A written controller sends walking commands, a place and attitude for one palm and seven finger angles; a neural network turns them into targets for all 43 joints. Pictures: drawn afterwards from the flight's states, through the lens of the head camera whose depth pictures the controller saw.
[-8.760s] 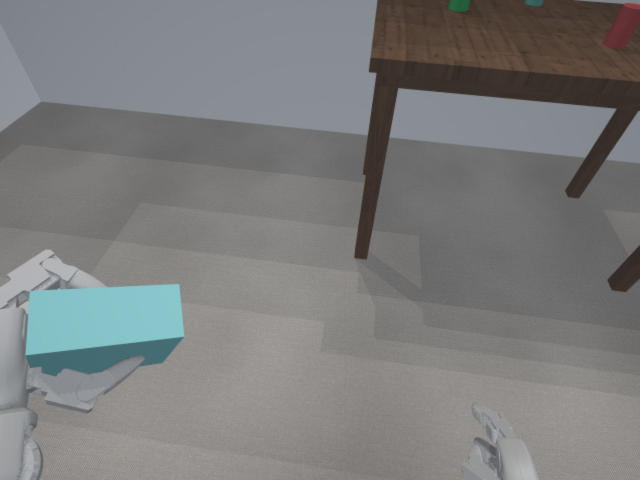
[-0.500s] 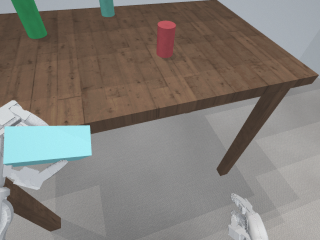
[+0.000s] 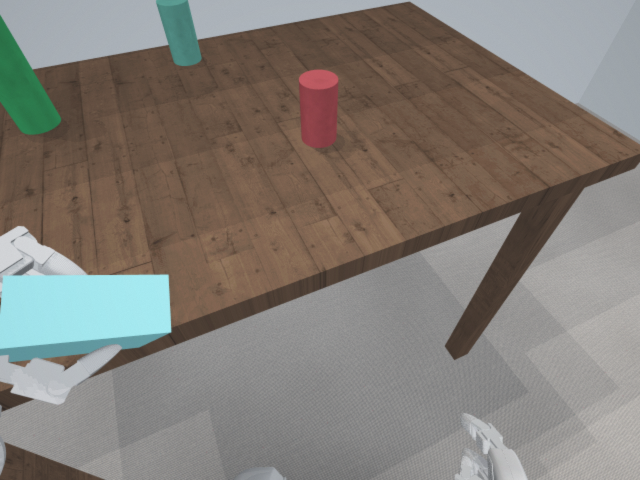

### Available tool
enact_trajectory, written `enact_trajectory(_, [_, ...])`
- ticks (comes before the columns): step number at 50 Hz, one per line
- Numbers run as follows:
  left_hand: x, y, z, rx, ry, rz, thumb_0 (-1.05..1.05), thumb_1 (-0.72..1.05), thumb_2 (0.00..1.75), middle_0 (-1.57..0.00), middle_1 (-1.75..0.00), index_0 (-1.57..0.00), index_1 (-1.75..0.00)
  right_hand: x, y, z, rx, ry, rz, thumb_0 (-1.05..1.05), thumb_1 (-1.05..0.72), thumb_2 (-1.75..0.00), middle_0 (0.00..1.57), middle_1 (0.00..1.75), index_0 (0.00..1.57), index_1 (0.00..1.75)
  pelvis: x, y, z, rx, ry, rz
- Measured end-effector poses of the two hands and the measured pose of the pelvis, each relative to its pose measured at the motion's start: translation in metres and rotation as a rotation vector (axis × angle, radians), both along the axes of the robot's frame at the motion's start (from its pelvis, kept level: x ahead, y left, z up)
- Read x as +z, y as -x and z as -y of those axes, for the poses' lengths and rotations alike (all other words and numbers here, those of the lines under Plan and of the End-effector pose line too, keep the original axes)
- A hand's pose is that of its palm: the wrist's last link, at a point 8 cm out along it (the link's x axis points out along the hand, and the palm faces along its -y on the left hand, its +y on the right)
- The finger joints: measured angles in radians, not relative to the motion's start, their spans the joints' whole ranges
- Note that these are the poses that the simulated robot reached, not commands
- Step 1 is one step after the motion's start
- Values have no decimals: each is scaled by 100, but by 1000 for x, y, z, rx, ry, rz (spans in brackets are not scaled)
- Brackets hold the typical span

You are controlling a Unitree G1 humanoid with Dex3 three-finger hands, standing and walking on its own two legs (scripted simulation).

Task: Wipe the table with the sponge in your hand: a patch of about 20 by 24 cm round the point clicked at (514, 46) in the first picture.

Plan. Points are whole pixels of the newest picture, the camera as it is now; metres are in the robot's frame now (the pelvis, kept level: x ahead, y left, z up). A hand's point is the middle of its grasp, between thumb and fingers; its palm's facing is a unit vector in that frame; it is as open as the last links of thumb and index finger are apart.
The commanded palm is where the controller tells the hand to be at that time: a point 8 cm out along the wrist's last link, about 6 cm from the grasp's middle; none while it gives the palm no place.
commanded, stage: shuffle to correct the standing spot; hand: left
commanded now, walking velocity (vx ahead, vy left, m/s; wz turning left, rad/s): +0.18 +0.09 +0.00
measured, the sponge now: (108, 317) +0.23 +0.21 +0.16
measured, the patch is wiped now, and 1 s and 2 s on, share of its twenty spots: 0.00 0.00 0.00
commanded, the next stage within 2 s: come to a stop and stand still in 0.04 s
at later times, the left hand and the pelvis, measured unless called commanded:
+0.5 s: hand (53, 263) +0.27 +0.26 +0.19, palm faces +0.41 -0.80 -0.42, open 9.4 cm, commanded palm +0.22 +0.30 +0.19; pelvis +0.06 +0.02 +0.01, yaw +0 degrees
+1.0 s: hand (12, 231) +0.30 +0.32 +0.19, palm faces +0.46 -0.79 -0.40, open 9.4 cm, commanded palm +0.22 +0.31 +0.19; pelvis +0.05 +0.04 +0.01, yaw -1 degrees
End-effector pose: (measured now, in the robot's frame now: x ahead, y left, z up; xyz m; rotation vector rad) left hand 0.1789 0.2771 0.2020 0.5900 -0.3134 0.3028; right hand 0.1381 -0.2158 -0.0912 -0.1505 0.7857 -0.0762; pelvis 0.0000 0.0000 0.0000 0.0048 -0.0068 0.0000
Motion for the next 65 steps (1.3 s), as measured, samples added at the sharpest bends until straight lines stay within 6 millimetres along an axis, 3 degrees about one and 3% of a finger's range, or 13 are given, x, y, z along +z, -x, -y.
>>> enact_trajectory(7, [-11, -20, -25, 95, 87, -8, -1, -43, 101, -80, -135, -81, -134, 15, -21, 16, -4, 99, -41, 1, -91, -90, 20, 30, 20, 30, 11, -25, -13, 2, -33, 10])
enact_trajectory(11, [-13, -37, -32, 45, 109, 63, -1, -43, 101, -80, -135, -81, -134, 20, -50, 11, -24, 149, 47, 1, -91, -90, 20, 30, 20, 30, -2, -40, -30, -6, -13, 34])
enact_trajectory(16, [-12, -59, -42, 20, 96, 80, -1, -43, 101, -80, -135, -81, -135, 28, -80, -17, -36, 87, 127, 1, -91, -90, 20, 30, 20, 30, -3, -45, -33, -1, -33, 46])
enact_trajectory(22, [0, -54, -29, 34, 66, 48, -1, -43, 101, -80, -136, -81, -135, 30, -95, -49, 56, -17, 168, 1, -91, -90, 20, 30, 20, 30, 3, -52, -24, 2, -7, 26])
enact_trajectory(26, [-1, -48, -25, 66, 93, -2, -1, -43, 101, -80, -136, -81, -135, 22, -96, -50, 78, -35, 121, 1, -91, -90, 21, 30, 21, 30, 7, -59, -21, -5, 17, 10])
enact_trajectory(31, [-16, -57, -30, 104, 160, -41, -1, -43, 101, -80, -136, -81, -135, 16, -92, -34, 57, 20, 51, 1, -90, -90, 21, 30, 21, 30, 9, -65, -22, -3, 14, 6])
enact_trajectory(39, [-14, -70, -27, 54, 178, -32, -1, -43, 101, -80, -136, -81, -135, 34, -89, -7, -24, 93, 75, 1, -91, -90, 20, 30, 20, 30, 13, -66, -23, -8, 15, 11])
enact_trajectory(45, [-9, -68, -34, 22, 105, -35, -1, -43, 101, -80, -136, -81, -135, 44, -86, -2, -38, 133, 95, 1, -91, -90, 20, 30, 20, 30, 14, -63, -27, -6, 26, 9])
enact_trajectory(47, [5, -76, -56, 26, 23, 35, -1, -43, 101, -80, -136, -81, -135, 42, -82, -5, -1, 146, 77, 1, -91, -90, 20, 30, 20, 30, 13, -58, -28, -8, 27, 5])
enact_trajectory(50, [3, -79, -78, 80, 80, 61, -1, -43, 101, -80, -136, -81, -135, 42, -77, -12, 8, 116, 86, 1, -91, -90, 20, 30, 20, 30, 14, -50, -37, -26, 23, 12])
enact_trajectory(57, [-20, -61, -58, -44, 169, -28, -1, -43, 102, -80, -136, -81, -135, 44, -64, -40, -27, 92, 120, 1, -91, -90, 20, 30, 20, 30, 13, -48, -63, -38, 22, 20])
enact_trajectory(65, [-17, -60, -96, 35, 138, 18, -1, -43, 102, -80, -136, -81, -135, 39, -69, -78, 20, 70, 96, 1, -91, -90, 20, 30, 20, 30, 13, -52, -78, -20, 25, 22])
